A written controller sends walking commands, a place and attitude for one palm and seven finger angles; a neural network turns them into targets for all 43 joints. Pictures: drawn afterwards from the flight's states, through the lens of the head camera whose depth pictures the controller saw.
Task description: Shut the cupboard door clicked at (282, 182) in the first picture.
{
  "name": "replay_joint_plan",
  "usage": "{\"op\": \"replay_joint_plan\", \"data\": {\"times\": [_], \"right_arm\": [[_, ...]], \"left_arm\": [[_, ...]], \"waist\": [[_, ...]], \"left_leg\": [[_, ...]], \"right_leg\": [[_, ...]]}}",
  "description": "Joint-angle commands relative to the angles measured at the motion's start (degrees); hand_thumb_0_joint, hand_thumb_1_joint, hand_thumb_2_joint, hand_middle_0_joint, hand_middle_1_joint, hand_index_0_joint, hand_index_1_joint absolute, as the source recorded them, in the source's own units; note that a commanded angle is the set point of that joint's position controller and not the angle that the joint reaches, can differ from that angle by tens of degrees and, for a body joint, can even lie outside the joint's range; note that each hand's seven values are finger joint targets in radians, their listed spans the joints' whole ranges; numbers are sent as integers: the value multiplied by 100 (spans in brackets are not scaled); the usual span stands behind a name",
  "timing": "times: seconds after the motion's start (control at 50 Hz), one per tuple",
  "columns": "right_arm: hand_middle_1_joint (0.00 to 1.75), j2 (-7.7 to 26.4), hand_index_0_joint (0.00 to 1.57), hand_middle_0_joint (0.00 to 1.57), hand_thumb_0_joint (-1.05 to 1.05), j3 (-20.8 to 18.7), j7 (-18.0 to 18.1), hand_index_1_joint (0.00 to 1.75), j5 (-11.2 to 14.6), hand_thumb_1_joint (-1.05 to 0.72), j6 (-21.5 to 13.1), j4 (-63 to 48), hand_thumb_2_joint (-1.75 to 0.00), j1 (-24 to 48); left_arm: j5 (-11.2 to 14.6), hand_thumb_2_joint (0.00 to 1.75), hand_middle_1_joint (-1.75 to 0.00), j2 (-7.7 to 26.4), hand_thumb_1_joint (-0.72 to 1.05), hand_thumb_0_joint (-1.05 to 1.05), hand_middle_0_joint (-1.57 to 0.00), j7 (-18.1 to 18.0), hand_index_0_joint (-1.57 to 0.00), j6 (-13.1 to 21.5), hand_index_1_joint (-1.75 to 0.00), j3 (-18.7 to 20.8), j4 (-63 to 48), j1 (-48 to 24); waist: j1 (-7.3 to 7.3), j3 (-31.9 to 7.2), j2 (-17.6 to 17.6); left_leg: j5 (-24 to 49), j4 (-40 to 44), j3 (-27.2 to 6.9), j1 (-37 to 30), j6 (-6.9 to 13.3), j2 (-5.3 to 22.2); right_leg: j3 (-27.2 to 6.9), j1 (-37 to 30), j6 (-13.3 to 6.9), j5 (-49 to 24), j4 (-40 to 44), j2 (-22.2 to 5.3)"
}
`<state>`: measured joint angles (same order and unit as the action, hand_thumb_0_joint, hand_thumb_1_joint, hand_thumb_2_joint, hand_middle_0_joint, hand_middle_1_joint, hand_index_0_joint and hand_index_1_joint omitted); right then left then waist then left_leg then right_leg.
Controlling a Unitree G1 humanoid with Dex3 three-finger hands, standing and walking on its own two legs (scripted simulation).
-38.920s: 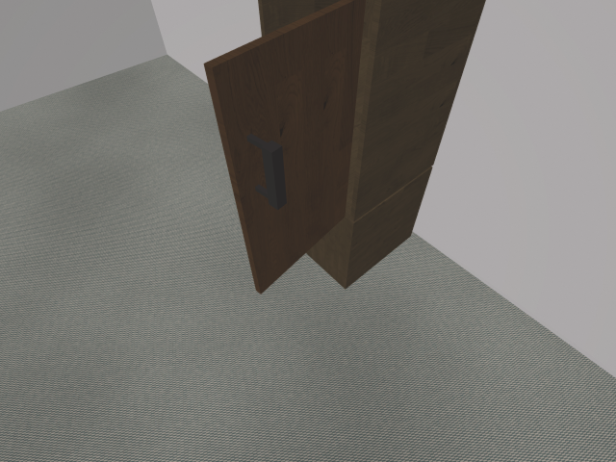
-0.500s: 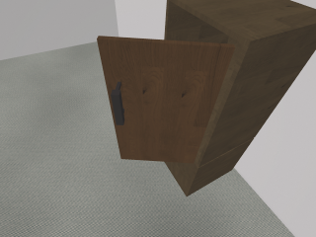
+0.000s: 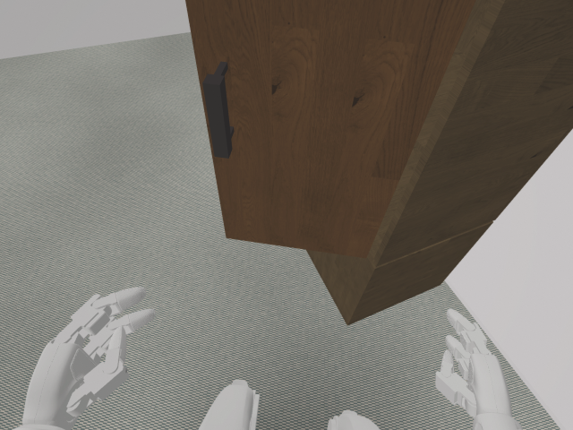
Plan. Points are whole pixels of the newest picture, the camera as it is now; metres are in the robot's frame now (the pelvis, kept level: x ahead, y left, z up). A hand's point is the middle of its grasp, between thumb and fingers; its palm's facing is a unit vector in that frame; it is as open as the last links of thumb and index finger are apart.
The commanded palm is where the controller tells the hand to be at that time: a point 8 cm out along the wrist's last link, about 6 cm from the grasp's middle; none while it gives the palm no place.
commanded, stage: raise the hand and make a fist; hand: left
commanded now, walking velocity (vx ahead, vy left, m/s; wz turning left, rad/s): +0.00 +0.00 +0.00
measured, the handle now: (222, 111) +0.53 +0.17 +0.15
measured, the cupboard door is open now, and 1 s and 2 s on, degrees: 58 58 58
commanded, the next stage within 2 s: bring the fist close to the handle in 1.44 s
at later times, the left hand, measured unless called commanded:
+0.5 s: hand (133, 305) +0.23 +0.21 +0.10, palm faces -0.03 -1.00 -0.03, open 3.6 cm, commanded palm +0.20 +0.26 +0.11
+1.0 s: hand (130, 266) +0.25 +0.20 +0.14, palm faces -0.03 -1.00 -0.05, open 3.1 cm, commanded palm +0.23 +0.26 +0.15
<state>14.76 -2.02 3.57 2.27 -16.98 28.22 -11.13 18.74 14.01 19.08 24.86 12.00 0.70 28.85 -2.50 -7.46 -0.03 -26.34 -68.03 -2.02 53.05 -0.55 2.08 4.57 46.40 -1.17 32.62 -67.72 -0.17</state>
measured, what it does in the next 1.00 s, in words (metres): rises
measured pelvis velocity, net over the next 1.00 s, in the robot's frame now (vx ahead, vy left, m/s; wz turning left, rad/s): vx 0.03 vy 0.02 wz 0.00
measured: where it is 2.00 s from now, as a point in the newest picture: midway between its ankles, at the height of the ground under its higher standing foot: outside the picture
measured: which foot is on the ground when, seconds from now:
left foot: down 0.00-1.00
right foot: down 0.00-1.00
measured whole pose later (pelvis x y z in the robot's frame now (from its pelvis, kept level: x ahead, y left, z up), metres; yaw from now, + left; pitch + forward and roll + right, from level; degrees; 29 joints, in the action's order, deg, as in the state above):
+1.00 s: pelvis +0.03 +0.02 +0.05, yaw +0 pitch +6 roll -2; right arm 13.3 3.2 3.2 3.0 -12.2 29.3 -15.5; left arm 17.6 15.6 15.5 11.7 9.9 -7.3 20.3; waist -0.7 -5.3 2.8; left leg -22.5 -52.0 -0.7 35.8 0.7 1.4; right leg 3.5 28.7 0.4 26.7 -49.2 -0.4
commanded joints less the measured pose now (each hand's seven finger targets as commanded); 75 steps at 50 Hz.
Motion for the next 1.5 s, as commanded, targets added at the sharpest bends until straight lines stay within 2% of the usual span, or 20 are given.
{"op": "replay_joint_plan", "data": {"times": [0.0,0.08,0.16,0.22,0.32,0.46,0.54,0.72,0.76,0.78,0.86,0.92,0.96,1.02,1.08,1.26,1.34,1.36,1.44,1.48], "right_arm": [[30,610,20,20,0,-130,174,30,-19,-90,-342,-487,-90,35],[30,595,20,20,0,-127,198,30,63,-90,-245,-442,-90,37],[30,453,20,20,0,-157,165,30,57,-90,-80,-586,-90,174],[30,373,20,20,0,-154,112,30,36,-90,-7,-642,-90,137],[30,453,20,20,0,-159,62,30,8,-90,31,-605,-90,29],[30,572,20,20,0,-119,74,30,37,-90,22,-681,-90,-31],[30,544,20,20,0,-71,52,30,66,-90,54,-738,-90,-29],[30,595,20,20,0,74,22,30,97,-90,189,-871,-90,-26],[30,624,20,20,0,103,26,30,69,-90,189,-834,-90,-23],[30,587,20,20,0,130,16,30,81,-90,184,-874,-90,-31],[30,633,20,20,0,155,8,30,72,-90,176,-801,-90,1],[30,620,20,20,0,170,3,30,99,-90,142,-793,-90,16],[30,659,20,20,0,175,4,30,82,-90,121,-739,-90,9],[30,636,20,20,0,173,1,30,106,-90,74,-722,-90,20],[30,641,20,20,0,173,-3,30,105,-90,77,-675,-90,33],[30,667,20,20,0,120,-20,30,70,-90,47,-615,-90,9],[30,639,20,20,0,106,-24,30,101,-90,33,-602,-90,37],[30,668,20,20,0,104,-16,30,84,-90,52,-571,-90,25],[30,638,20,20,0,102,-17,30,98,-90,47,-603,-90,34],[30,635,20,20,0,105,-6,30,85,-90,67,-603,-90,61]], "left_arm": [[59,90,-78,826,90,0,-64,26,-64,658,-78,63,-2044,-1284],[143,90,-86,922,90,0,-71,360,-71,19,-86,280,-1417,-819],[293,90,-94,1196,90,0,-79,325,-79,-558,-94,917,-1530,-227],[341,90,-100,889,90,0,-84,151,-84,-535,-100,769,-1824,-77],[267,90,-110,680,90,0,-93,56,-93,-293,-110,516,-1595,-92],[186,90,-124,964,90,0,-106,8,-106,-225,-124,473,-1986,-430],[123,90,-132,851,90,0,-113,-190,-113,-288,-132,334,-2256,-491],[-32,90,-150,764,90,0,-130,-324,-130,-793,-150,66,-2063,-874],[-40,90,-150,982,90,0,-130,-375,-130,-831,-150,265,-2096,-1042],[-31,90,-150,812,90,0,-130,-373,-130,-862,-150,105,-2115,-1048],[-10,90,-150,1018,90,0,-130,-380,-130,-921,-150,313,-1986,-1283],[11,90,-150,872,90,0,-130,-329,-130,-952,-150,162,-2027,-1455],[-10,90,-150,1070,90,0,-130,-359,-130,-999,-150,329,-2016,-1521],[7,90,-150,955,90,0,-130,-344,-130,-1045,-150,234,-2063,-1619],[29,90,-150,839,90,0,-130,-309,-130,-1152,-150,201,-1706,-1423],[-18,90,-150,1088,90,0,-130,-416,-130,-900,-150,412,-1932,-1563],[-8,90,-150,865,90,0,-130,-381,-130,-834,-150,255,-1803,-1514],[-13,90,-150,1019,90,0,-130,-383,-130,-860,-150,363,-1706,-1520],[-9,90,-150,887,90,0,-130,-349,-130,-900,-150,273,-1801,-1501],[3,90,-150,873,90,0,-130,-355,-130,-917,-150,272,-1750,-1489]], "waist": [[476,-645,425],[310,-913,323],[-74,-1479,256],[-18,-1434,34],[136,-1028,-193],[121,-1053,259],[144,-1029,504],[220,-519,478],[172,-551,537],[221,-551,455],[184,-420,428],[228,-455,383],[178,-511,363],[198,-584,417],[195,-335,146],[191,-515,187],[235,-440,195],[241,-361,19],[222,-514,236],[243,-448,-28]], "left_leg": [[168,724,-78,-904,268,-133],[669,745,-42,-879,251,-145],[1399,973,-39,-1179,218,-186],[1692,1202,-48,-1444,186,-177],[1513,1350,-56,-1421,170,-176],[1421,1599,-60,-1789,215,-182],[1314,1916,-110,-2171,191,-153],[853,2392,-164,-2385,185,-120],[902,2437,-183,-2447,178,-129],[905,2483,-175,-2505,186,-129],[877,2546,-150,-2517,177,-150],[930,2600,-100,-2650,189,-160],[1010,2644,-123,-2683,191,-166],[1181,2681,-58,-2848,196,-179],[1158,2707,-15,-2715,198,-201],[1418,2612,64,-2835,214,-218],[1321,2611,117,-2803,201,-227],[1272,2585,100,-2708,216,-221],[1427,2587,134,-2834,214,-237],[1407,2574,127,-2760,225,-227]], "right_leg": [[-725,199,-27,43,1641,164],[-789,-288,36,-596,1725,106],[-741,-1176,126,-1856,1666,27],[-522,-1245,189,-2552,1613,23],[-361,-983,157,-2297,1642,72],[-283,-1055,9,-1860,1781,160],[-117,-1062,-10,-1720,1881,193],[-55,-1258,-14,-1428,2299,225],[-71,-1415,-40,-1468,2345,225],[-38,-1430,-22,-1496,2379,219],[-95,-1553,-23,-1459,2527,215],[-112,-1614,0,-1506,2625,193],[-114,-1775,-14,-1572,2650,188],[-128,-1836,13,-1770,2717,165],[-156,-1870,36,-1761,2827,136],[-248,-1970,55,-2049,2794,116],[-258,-1887,83,-1961,2832,89],[-330,-1910,97,-1882,2884,80],[-304,-1975,100,-2108,2853,60],[-351,-1998,127,-2083,2896,46]]}}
